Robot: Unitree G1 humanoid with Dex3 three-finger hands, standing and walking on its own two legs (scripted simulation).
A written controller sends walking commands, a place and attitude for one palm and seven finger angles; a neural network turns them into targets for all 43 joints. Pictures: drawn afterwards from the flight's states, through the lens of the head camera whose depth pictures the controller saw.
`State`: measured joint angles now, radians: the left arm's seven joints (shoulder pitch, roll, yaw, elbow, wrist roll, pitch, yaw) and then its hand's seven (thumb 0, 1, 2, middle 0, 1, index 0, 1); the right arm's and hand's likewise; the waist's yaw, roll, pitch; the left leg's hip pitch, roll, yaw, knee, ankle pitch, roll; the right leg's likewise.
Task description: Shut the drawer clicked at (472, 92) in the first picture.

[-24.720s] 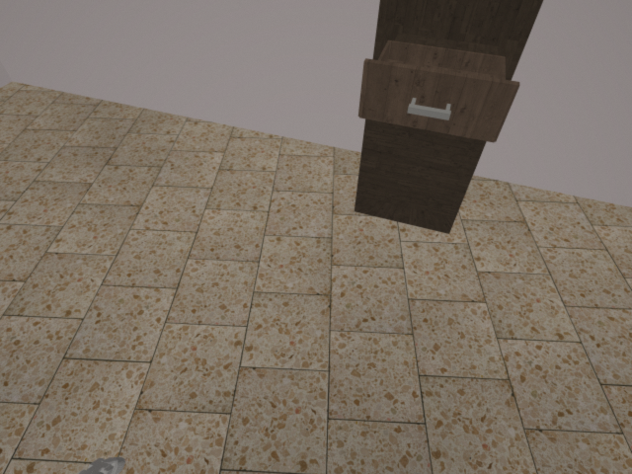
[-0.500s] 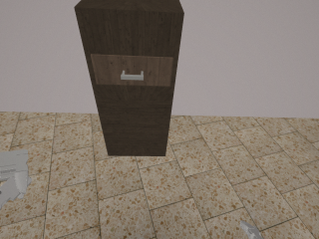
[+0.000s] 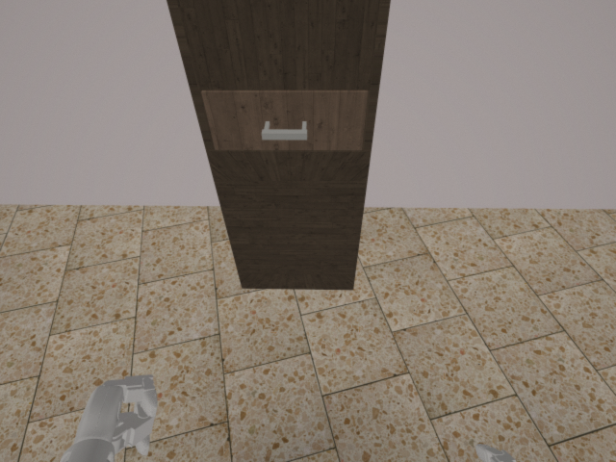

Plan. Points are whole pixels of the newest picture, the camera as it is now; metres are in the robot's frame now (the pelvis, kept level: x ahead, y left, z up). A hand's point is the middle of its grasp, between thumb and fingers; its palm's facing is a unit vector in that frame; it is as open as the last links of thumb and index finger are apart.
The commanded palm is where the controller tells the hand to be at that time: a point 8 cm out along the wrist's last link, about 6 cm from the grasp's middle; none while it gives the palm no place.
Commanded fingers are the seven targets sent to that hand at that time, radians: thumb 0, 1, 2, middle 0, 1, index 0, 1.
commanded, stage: let the arm hang, fingers relaxed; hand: left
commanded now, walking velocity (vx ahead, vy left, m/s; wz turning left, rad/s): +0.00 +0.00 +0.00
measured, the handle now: (285, 130) +0.84 +0.10 -0.02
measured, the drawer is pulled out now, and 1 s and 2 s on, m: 0.00 0.00 0.00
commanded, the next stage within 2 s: look to check the result in 0.94 s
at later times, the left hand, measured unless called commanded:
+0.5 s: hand out of the picture -0.05 +0.19 -0.15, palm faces -0.01 -0.98 -0.19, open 6.2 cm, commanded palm none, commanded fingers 0.00 0.90 0.90 -0.20 -0.30 -0.20 -0.30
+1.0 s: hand out of the picture -0.04 +0.17 -0.16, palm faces -0.01 -0.99 -0.16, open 7.4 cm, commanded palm none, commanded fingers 0.00 0.90 0.90 -0.20 -0.30 -0.20 -0.30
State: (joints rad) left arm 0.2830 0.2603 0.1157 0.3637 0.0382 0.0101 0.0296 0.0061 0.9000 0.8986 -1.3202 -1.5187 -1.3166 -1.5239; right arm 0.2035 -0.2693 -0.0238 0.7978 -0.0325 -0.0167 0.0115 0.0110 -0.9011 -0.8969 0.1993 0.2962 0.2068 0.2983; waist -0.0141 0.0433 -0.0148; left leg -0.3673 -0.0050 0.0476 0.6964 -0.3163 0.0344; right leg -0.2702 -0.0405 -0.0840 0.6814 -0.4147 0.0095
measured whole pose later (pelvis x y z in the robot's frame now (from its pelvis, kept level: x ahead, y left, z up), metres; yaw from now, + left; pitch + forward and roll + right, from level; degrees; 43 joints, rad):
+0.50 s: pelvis -0.01 +0.02 +0.02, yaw -1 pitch -2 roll -1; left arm 0.33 0.17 -0.01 1.18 0.01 0.01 0.02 0.01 0.91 0.90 -0.42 -0.55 -0.41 -0.55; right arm 0.26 -0.15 0.00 1.14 -0.02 0.01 -0.03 0.01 -0.91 -0.90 0.20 0.30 0.21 0.30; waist 0.00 0.01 0.06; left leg -0.20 -0.02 0.08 0.41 -0.19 0.06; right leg -0.11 -0.04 -0.06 0.39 -0.25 0.03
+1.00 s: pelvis -0.02 +0.01 +0.02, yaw -2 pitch -2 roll +0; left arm 0.30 0.12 0.00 1.16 0.01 0.00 0.03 0.01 0.91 0.90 -0.20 -0.30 -0.19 -0.30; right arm 0.33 -0.11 -0.02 1.16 -0.02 0.00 -0.04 0.00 -0.91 -0.90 0.20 0.30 0.20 0.30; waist -0.02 0.00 0.04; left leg -0.21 -0.02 0.09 0.41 -0.17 0.05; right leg -0.14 -0.04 -0.05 0.41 -0.24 0.02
